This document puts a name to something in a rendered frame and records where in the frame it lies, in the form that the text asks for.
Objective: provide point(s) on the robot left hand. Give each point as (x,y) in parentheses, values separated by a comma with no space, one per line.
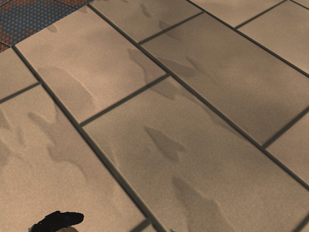
(57,220)

